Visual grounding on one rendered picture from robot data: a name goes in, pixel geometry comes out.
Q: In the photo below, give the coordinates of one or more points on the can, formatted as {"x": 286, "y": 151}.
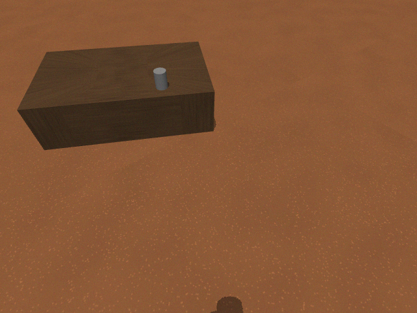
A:
{"x": 160, "y": 78}

